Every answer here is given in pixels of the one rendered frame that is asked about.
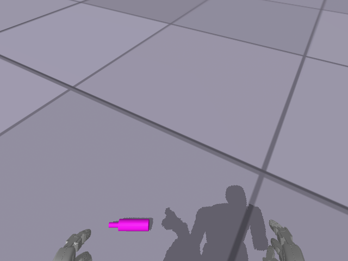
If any left robot hand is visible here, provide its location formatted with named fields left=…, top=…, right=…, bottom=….
left=53, top=229, right=92, bottom=261

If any right robot hand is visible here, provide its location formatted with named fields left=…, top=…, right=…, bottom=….
left=263, top=220, right=305, bottom=261

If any bottle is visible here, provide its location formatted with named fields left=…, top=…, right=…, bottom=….
left=109, top=219, right=150, bottom=231

